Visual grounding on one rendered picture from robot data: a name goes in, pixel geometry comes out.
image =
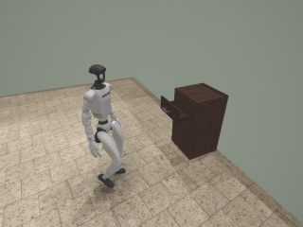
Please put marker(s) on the robot left hand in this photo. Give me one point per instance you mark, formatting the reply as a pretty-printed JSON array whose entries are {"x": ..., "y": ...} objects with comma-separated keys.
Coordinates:
[{"x": 117, "y": 120}]

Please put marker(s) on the robot right foot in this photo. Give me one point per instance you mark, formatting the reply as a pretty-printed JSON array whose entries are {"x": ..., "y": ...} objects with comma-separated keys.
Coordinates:
[{"x": 107, "y": 182}]

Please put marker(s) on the robot right thigh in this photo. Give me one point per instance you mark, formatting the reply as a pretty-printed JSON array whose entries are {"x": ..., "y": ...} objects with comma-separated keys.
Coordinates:
[{"x": 109, "y": 146}]

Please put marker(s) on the cabinet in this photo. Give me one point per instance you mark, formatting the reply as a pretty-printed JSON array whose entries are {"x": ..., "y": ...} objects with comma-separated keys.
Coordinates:
[{"x": 201, "y": 136}]

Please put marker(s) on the right robot forearm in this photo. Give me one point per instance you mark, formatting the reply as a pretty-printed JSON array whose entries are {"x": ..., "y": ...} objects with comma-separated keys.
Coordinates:
[{"x": 88, "y": 128}]

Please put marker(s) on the handle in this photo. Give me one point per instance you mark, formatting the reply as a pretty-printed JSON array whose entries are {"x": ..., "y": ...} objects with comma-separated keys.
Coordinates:
[{"x": 164, "y": 109}]

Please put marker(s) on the right robot upper arm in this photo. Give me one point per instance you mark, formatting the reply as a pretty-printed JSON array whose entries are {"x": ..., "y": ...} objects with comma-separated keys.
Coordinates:
[{"x": 88, "y": 99}]

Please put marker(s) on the left robot forearm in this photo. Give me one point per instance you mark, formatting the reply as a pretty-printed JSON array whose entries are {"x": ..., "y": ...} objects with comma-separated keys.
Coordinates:
[{"x": 112, "y": 113}]

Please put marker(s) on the left robot upper arm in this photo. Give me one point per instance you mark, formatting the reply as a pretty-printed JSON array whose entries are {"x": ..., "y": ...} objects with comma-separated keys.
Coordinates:
[{"x": 110, "y": 86}]

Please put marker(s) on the robot right hand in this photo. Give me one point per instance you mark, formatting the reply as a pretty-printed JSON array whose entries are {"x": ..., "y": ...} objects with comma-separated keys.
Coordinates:
[{"x": 93, "y": 146}]

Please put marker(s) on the drawer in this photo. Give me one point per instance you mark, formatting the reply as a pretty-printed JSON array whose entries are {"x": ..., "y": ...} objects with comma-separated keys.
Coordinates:
[{"x": 180, "y": 111}]

